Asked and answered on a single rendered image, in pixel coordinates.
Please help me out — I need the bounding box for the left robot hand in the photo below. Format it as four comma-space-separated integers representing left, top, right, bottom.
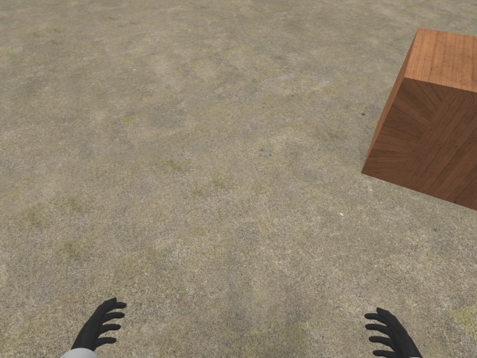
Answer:
71, 298, 127, 351

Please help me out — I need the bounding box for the pedestal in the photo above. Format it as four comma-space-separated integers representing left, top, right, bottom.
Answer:
361, 28, 477, 210

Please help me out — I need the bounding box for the right robot hand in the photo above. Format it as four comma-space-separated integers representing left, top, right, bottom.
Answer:
364, 307, 422, 358

